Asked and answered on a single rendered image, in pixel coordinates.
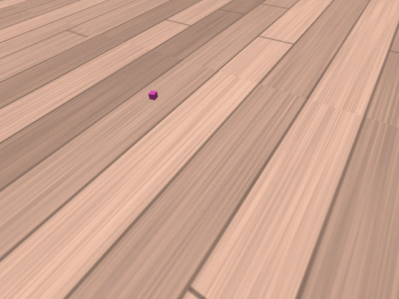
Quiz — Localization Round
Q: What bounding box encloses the cube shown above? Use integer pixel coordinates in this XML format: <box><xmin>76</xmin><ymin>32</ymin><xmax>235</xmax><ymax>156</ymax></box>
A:
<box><xmin>148</xmin><ymin>90</ymin><xmax>158</xmax><ymax>100</ymax></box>

